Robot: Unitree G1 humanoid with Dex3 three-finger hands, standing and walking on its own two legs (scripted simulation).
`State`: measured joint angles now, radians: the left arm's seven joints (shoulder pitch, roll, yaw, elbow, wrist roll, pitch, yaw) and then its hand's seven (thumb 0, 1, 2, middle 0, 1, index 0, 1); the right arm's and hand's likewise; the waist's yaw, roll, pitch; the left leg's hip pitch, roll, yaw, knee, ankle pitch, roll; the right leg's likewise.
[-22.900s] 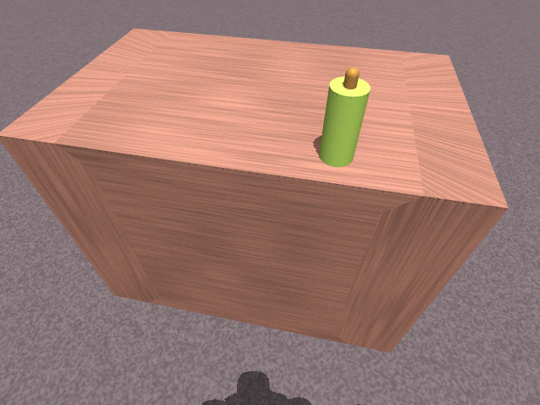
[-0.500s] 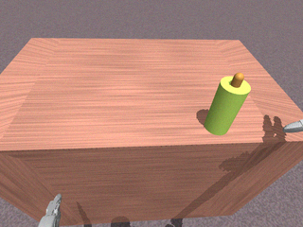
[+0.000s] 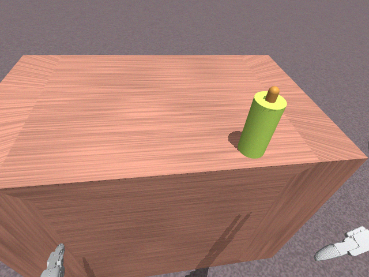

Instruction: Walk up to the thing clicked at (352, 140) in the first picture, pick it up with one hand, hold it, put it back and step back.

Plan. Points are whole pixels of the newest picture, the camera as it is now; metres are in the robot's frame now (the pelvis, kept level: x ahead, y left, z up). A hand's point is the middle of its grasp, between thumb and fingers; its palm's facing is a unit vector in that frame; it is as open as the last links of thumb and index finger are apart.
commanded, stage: sink last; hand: right
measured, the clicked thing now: (261, 121) +0.44 -0.21 +0.13
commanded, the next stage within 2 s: home in 0.30 s
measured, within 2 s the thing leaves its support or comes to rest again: neither
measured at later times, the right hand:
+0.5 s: hand (358, 196) +0.19 -0.25 +0.20, palm faces +0.42 +0.81 -0.41, open 17.4 cm
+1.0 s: hand (269, 266) +0.17 -0.19 -0.05, palm faces +0.09 +0.97 -0.23, open 17.5 cm
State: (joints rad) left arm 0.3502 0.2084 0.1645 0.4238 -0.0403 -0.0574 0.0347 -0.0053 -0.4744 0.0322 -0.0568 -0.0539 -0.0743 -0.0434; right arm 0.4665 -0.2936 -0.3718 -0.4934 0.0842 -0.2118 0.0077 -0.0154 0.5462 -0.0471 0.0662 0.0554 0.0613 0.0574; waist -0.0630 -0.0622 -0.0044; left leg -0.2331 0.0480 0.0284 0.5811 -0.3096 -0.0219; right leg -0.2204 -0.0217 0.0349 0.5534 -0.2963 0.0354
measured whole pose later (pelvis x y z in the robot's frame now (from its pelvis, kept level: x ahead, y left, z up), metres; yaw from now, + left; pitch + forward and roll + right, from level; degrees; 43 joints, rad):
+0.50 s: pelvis -0.01 +0.00 +0.01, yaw +1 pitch -4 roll -1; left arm 0.32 0.20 0.15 0.51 -0.03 -0.14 0.04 -0.01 -0.47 0.11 -0.08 -0.08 -0.08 -0.09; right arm 0.39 -0.32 -0.42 -0.34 0.07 -0.36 -0.01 -0.02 0.53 -0.05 0.06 0.05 0.06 0.06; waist -0.06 -0.05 0.04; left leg -0.19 0.05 0.02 0.51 -0.26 -0.02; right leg -0.17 -0.02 0.02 0.48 -0.25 0.03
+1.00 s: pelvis +0.00 -0.01 +0.01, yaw +1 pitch -1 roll +0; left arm 0.19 0.17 0.02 0.63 -0.01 -0.12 0.06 0.01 0.81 0.86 -0.19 -0.28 -0.20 -0.29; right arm 0.41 -0.19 -0.05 0.27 0.01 -0.18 -0.02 -0.02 0.54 -0.05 0.06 0.05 0.05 0.05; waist -0.01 -0.01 0.05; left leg -0.23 0.04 0.02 0.51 -0.27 -0.03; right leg -0.22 -0.02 0.02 0.50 -0.26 0.03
